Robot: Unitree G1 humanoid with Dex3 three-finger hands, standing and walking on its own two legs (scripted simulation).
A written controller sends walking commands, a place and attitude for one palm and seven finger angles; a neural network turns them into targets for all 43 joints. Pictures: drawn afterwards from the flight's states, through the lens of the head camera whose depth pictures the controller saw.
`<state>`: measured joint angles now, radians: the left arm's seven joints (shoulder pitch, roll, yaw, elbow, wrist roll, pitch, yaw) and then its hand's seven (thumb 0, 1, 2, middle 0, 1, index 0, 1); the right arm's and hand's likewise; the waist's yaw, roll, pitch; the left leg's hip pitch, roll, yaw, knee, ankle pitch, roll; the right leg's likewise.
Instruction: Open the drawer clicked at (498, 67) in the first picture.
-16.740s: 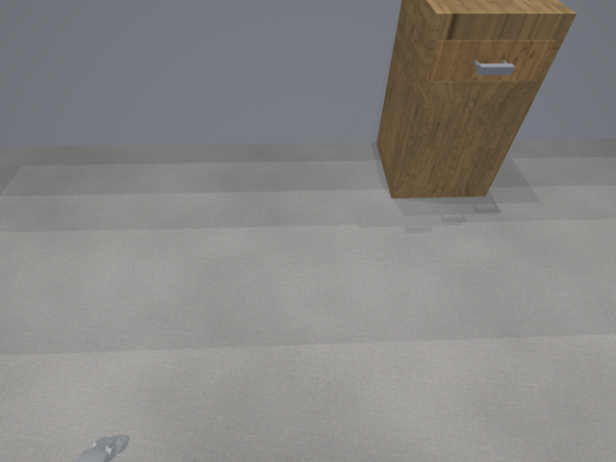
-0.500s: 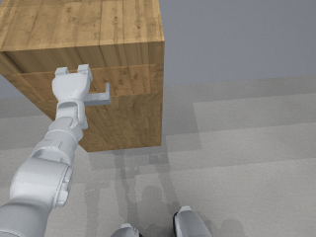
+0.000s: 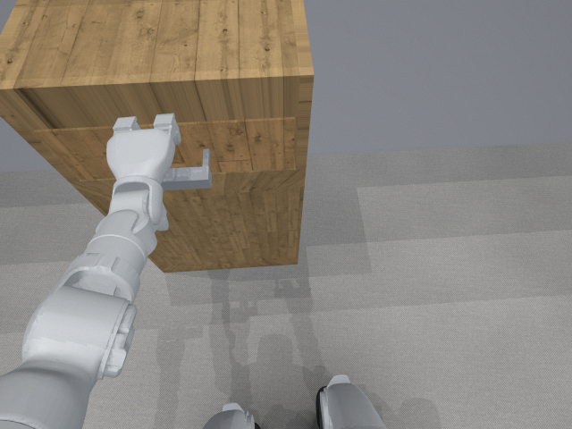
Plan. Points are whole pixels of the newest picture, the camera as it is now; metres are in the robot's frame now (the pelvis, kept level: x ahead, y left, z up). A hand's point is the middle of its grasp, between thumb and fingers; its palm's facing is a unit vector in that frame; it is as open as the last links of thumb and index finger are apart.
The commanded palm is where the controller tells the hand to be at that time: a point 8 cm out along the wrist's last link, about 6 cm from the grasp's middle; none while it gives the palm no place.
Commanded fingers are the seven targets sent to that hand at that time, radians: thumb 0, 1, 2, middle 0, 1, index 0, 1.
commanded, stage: move the hooked fingers above the handle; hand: left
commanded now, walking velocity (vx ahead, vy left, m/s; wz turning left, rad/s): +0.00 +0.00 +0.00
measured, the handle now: (176, 167) +0.54 +0.15 -0.05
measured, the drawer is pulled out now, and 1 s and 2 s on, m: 0.00 0.00 0.00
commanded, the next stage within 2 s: lower the fingers behind the handle in 0.92 s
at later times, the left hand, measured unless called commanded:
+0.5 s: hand (151, 186) +0.48 +0.17 -0.01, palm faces -0.11 -0.02 -0.99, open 13.8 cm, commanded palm +0.47 +0.17 +0.06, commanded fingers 0.00 -0.50 0.30 -0.30 -1.20 -0.30 -1.20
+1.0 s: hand (154, 184) +0.48 +0.17 +0.00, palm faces -0.11 -0.02 -0.99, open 13.8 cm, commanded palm +0.47 +0.17 +0.06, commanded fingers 0.00 -0.50 0.30 -0.30 -1.20 -0.30 -1.20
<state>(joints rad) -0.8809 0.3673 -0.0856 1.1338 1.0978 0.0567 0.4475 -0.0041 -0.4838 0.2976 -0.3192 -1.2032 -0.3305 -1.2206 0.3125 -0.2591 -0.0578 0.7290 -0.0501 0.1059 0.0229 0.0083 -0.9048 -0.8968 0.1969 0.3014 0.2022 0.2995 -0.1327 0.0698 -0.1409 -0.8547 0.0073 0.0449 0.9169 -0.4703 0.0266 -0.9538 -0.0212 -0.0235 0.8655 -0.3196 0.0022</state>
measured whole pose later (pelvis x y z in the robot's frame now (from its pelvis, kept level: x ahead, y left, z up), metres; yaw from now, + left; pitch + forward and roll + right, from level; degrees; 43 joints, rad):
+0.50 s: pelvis +0.01 -0.01 +0.01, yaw +1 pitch +22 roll +0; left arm -0.80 0.38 -0.11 1.06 1.08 -0.03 0.39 -0.01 -0.48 0.30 -0.32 -1.20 -0.32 -1.20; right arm 0.30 -0.26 -0.08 0.73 -0.05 0.08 -0.01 0.01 -0.90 -0.90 0.20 0.30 0.20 0.30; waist -0.10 0.05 -0.13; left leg -0.80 0.01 0.03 0.88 -0.46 0.02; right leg -0.90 -0.02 -0.04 0.84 -0.33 -0.01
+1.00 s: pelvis +0.00 -0.01 +0.00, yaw +0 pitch +22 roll +0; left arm -0.80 0.41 -0.07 1.07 1.10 -0.07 0.37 0.00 -0.48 0.30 -0.33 -1.21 -0.32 -1.20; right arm 0.33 -0.25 -0.06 0.72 -0.04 0.07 -0.02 0.01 -0.90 -0.90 0.20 0.30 0.20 0.30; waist -0.12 0.05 -0.14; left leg -0.81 0.01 0.05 0.88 -0.46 0.02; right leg -0.92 -0.02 -0.02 0.85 -0.32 -0.01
